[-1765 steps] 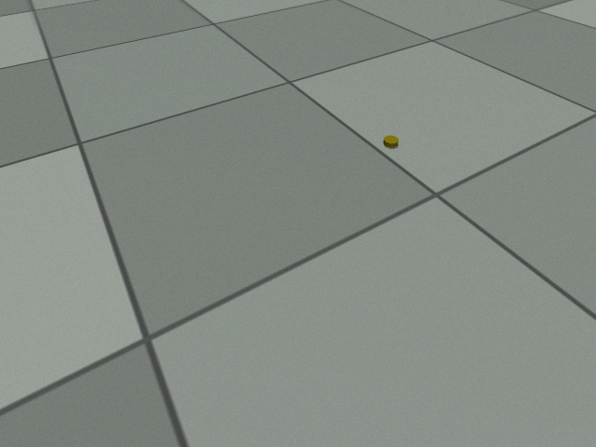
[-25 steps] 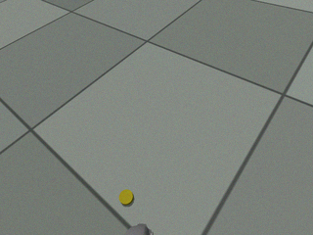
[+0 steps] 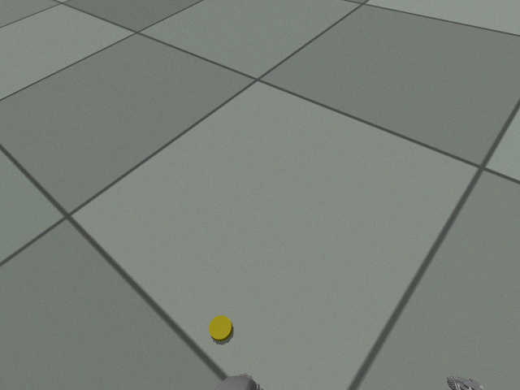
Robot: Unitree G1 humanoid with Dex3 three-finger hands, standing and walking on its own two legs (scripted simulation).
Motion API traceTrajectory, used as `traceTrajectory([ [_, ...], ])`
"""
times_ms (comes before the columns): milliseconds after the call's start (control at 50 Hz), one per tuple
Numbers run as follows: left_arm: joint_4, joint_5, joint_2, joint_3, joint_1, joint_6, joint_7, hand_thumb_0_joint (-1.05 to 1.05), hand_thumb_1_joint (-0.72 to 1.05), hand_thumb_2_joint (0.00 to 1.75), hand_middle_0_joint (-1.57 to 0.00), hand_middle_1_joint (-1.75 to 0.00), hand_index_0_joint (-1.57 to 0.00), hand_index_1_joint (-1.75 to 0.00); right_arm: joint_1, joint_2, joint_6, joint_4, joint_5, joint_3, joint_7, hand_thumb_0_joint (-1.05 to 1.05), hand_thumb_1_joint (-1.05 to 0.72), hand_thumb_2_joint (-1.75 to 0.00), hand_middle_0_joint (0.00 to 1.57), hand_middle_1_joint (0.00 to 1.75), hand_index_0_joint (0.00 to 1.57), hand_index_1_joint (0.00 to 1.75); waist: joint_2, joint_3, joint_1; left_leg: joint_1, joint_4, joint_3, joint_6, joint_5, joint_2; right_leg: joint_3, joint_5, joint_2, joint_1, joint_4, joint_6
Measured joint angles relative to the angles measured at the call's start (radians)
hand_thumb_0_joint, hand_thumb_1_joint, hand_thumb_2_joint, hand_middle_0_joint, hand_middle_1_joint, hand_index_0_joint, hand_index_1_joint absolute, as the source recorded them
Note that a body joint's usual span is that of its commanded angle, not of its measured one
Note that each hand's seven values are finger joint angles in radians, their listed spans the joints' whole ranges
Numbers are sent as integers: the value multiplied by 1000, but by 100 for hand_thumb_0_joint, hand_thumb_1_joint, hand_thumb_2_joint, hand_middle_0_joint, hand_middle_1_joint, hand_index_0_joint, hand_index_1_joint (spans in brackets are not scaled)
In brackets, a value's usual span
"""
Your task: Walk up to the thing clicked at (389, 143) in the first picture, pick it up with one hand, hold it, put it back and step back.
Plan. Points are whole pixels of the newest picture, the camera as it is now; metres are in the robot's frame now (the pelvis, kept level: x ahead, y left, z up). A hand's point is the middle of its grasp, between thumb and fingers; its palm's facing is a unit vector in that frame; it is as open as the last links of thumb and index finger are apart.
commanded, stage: walk up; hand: left
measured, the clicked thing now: (220, 328) +0.44 +0.25 -0.74
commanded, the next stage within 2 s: stand in 1.02 s
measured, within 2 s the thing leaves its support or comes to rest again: neither
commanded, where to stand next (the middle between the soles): +0.04 +0.02 m, yaw -2 degrees
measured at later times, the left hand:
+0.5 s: hand out of the picture +0.07 +0.26 -0.15, palm faces +0.02 -0.94 -0.34, open 7.4 cm
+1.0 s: hand out of the picture +0.11 +0.27 -0.13, palm faces +0.05 -0.95 -0.32, open 7.4 cm
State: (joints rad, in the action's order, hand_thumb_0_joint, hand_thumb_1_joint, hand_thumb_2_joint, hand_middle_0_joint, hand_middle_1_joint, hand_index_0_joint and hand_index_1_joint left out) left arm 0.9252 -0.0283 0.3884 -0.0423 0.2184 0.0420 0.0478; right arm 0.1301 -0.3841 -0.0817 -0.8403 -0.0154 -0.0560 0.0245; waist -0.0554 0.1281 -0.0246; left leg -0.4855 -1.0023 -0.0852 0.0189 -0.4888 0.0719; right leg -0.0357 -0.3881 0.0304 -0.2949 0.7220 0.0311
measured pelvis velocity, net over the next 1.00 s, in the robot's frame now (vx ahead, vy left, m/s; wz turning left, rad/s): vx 0.01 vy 0.01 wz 0.05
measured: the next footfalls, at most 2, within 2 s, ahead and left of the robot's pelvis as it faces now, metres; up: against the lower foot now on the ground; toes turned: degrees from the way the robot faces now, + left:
left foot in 0.18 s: +0.04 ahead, +0.17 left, +0.00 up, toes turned +1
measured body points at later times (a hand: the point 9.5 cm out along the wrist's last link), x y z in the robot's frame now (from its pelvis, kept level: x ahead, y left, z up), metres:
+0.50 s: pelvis +0.00 +0.01 +0.00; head +0.02 +0.01 +0.45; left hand +0.07 +0.31 -0.12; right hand +0.08 -0.32 -0.11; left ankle -0.01 +0.16 -0.72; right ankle +0.04 -0.11 -0.72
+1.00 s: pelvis +0.01 +0.01 +0.02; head +0.03 +0.01 +0.47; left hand +0.10 +0.32 -0.10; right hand +0.10 -0.29 -0.11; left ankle +0.00 +0.16 -0.72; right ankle +0.04 -0.11 -0.72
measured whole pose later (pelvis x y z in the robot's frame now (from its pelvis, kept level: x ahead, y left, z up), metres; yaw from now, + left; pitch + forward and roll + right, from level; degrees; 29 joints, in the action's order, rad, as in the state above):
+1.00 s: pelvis +0.01 +0.01 +0.02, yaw +3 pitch -2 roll +0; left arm 1.10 0.00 0.35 -0.03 0.04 -0.01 -0.02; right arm 0.11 -0.36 0.03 -1.11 -0.01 0.01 0.00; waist 0.01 0.06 0.00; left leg -0.16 -0.42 -0.04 -0.05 -0.24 -0.04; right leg -0.02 -0.21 0.03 -0.21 0.45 -0.01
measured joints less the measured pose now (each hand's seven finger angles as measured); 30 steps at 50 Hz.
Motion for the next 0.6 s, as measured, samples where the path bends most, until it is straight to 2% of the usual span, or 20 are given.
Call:
traceTrajectory([
  [60,1,-2,-4,-4,6,1,-6,1,90,90,-21,-30,-21,-30,30,-12,18,-25,7,-3,5,1,-91,-90,20,30,21,30,-7,-1,0,20,-14,-32,-10,28,-12,-6,34,27,10,-51,-17],
  [120,-12,-13,-1,-5,12,-3,-24,1,90,90,-21,-30,-21,-30,62,-22,38,-64,9,2,6,1,-91,-90,20,30,21,30,-8,-12,-2,106,166,1,-26,44,-62,-14,40,43,5,-60,-29],
  [160,-23,-11,7,-5,10,-15,-38,1,90,90,-21,-30,-21,-30,85,-24,55,-93,7,5,3,1,-90,-90,20,30,21,30,3,-21,-2,180,324,37,-35,98,-76,-23,20,58,-10,-27,-37],
  [180,-26,-6,14,-6,7,-23,-43,1,90,90,-21,-30,-21,-30,89,-18,65,-110,3,4,-2,1,-91,-90,20,30,21,30,22,-19,-2,208,381,49,-43,162,-66,-20,5,72,-20,2,-43],
  [200,-24,-1,24,-10,2,-32,-45,1,90,90,-21,-30,-21,-30,86,-3,73,-126,-2,4,-10,1,-91,-90,20,30,21,30,62,-8,-9,224,394,69,-46,179,-45,2,-10,95,-28,34,-40],
  [220,-19,5,28,-12,2,-42,-45,1,90,90,-21,-30,-21,-30,88,10,83,-133,-10,7,-15,1,-91,-90,20,30,21,30,89,-8,-13,231,394,84,-46,177,-34,30,-28,95,-39,65,-31],
  [260,3,10,23,-8,2,-61,-46,1,90,90,-21,-30,-21,-30,105,20,102,-134,-12,17,-17,1,-91,-90,20,30,21,30,95,-30,10,221,378,68,-38,162,-46,50,-118,49,-61,126,-18],
  [300,19,15,22,-4,-5,-67,-52,1,90,90,-21,-30,-21,-30,117,25,112,-134,-12,24,-18,1,-90,-90,20,30,21,30,98,-43,28,223,383,49,-33,162,-62,48,-147,19,-74,161,-9],
  [380,28,24,18,-5,-16,-53,-62,1,90,90,-21,-30,-21,-30,112,16,124,-132,-8,32,-27,1,-90,-90,21,30,21,30,116,-48,32,230,383,52,-57,158,-86,44,-65,18,-56,36,-3],
  [420,42,23,4,-5,-34,-44,-60,1,90,90,-21,-30,-21,-30,96,1,116,-135,-2,32,-30,1,-90,-90,20,30,21,30,97,-37,34,223,344,40,-71,136,-109,28,80,2,-21,-52,-18],
  [440,51,19,-8,-2,-44,-40,-58,1,90,90,-21,-30,-21,-30,85,-7,108,-140,3,31,-33,1,-90,-90,20,30,21,30,76,-32,37,220,329,27,-74,128,-126,13,96,-14,-9,-64,-24],
  [460,55,18,-17,3,-49,-36,-57,1,90,90,-21,-30,-21,-30,76,-11,100,-144,9,30,-36,1,-90,-90,20,30,21,30,64,-35,39,214,320,17,-61,126,-134,4,94,-23,-5,-70,-26],
  [500,63,16,-28,15,-60,-34,-63,1,90,90,-21,-30,-21,-30,61,-13,95,-152,14,30,-39,1,-90,-90,20,30,21,30,66,-46,38,212,319,26,-34,80,-120,4,84,-15,-10,-68,-25],
  [520,68,17,-33,19,-66,-38,-65,1,90,90,-21,-30,-21,-30,54,-15,97,-157,15,30,-39,1,-90,-90,20,30,21,30,69,-48,37,222,340,31,-30,97,-110,8,81,-8,-11,-67,-26],
  [540,74,19,-39,24,-73,-42,-66,1,90,90,-21,-30,-21,-30,48,-16,101,-162,15,30,-38,1,-90,-90,20,30,21,30,68,-52,37,232,368,32,-33,146,-104,10,81,-4,-10,-69,-27],
  [560,79,21,-44,27,-80,-45,-67,1,90,90,-21,-30,-21,-30,43,-17,105,-169,14,30,-36,1,-90,-90,20,30,21,30,68,-55,37,240,387,34,-49,165,-102,13,83,-1,-8,-74,-30],
  [600,90,24,-51,30,-97,-49,-71,1,90,90,-21,-30,-21,-30,33,-12,110,-185,12,35,-34,1,-91,-90,20,30,21,30,64,-61,34,250,416,36,-67,173,-104,14,95,-1,-1,-97,-30],
])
